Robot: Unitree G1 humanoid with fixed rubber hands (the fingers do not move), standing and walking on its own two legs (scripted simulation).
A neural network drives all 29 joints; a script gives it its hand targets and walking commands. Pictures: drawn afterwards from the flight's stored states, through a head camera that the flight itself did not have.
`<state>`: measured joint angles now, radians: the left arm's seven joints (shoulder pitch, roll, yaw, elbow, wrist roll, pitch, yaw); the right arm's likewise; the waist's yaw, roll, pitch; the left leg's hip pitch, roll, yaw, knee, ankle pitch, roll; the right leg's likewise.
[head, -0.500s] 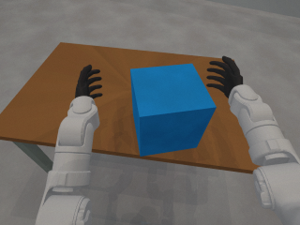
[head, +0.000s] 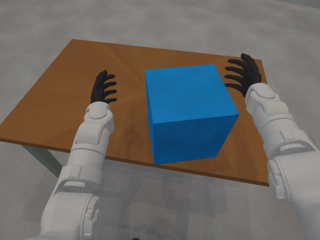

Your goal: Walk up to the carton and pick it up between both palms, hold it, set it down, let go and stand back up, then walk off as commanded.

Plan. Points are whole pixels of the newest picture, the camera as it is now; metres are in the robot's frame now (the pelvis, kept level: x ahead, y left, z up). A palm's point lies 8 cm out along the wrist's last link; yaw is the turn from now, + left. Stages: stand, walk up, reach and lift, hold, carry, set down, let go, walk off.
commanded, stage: reach and lift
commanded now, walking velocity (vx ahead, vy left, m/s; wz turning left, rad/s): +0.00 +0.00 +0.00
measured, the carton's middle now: (182, 116) +0.46 +0.02 +0.02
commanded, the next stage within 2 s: none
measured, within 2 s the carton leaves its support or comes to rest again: neither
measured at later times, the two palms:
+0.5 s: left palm (108, 114) +0.40 +0.22 +0.06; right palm (239, 97) +0.50 -0.12 +0.09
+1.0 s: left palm (121, 115) +0.40 +0.18 +0.06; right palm (228, 99) +0.49 -0.10 +0.08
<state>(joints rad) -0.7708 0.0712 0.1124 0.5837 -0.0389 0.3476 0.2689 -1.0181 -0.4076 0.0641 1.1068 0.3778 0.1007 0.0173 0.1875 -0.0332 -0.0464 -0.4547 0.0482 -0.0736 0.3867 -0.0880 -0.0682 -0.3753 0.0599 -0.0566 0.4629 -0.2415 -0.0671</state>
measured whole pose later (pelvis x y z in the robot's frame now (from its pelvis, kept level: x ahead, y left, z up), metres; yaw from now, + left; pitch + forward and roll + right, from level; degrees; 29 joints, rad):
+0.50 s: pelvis +0.00 +0.00 +0.00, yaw +0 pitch +17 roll +0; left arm -0.75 0.03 0.11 0.82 -0.04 -0.04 0.23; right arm -1.02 -0.38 0.06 1.26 0.37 -0.13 0.06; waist 0.21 -0.03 -0.13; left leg -0.63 0.05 -0.07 0.39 -0.07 -0.07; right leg -0.55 0.07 -0.06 0.46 -0.22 -0.07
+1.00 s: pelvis +0.00 +0.00 +0.00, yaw +0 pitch +18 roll +0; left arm -0.74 -0.15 0.37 0.72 0.24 -0.03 0.19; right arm -1.01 -0.23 -0.12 1.23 0.05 -0.18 0.03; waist 0.16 -0.03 -0.14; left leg -0.64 0.05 -0.07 0.39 -0.07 -0.07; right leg -0.56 0.06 -0.06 0.46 -0.22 -0.07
